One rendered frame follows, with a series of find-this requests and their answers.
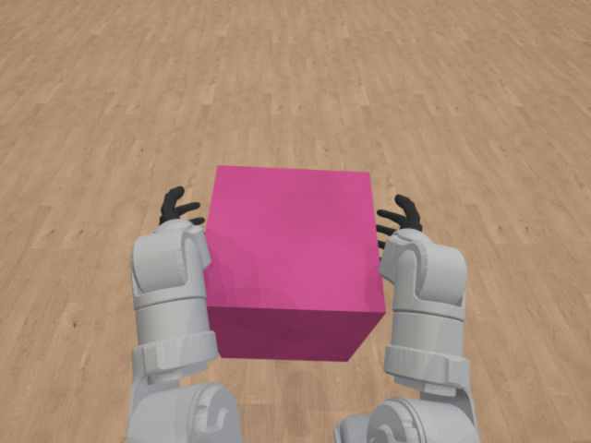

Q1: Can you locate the robot right hand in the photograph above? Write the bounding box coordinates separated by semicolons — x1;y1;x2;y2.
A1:
376;195;422;260

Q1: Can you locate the left robot forearm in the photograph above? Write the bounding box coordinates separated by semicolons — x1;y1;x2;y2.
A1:
126;219;219;443

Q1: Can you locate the carton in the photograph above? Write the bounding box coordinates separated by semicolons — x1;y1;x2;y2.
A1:
203;165;386;362

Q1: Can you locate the robot left upper arm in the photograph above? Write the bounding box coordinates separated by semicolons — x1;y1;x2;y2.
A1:
127;381;244;443

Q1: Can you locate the robot right upper arm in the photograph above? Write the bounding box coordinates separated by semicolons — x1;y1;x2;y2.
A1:
367;397;480;443

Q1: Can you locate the right robot forearm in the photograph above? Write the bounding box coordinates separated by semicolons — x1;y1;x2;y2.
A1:
379;228;481;443

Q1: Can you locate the right robot thigh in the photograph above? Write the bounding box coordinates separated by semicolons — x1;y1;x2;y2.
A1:
333;415;370;443

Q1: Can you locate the robot left hand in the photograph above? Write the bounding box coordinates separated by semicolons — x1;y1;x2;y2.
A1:
159;186;205;226

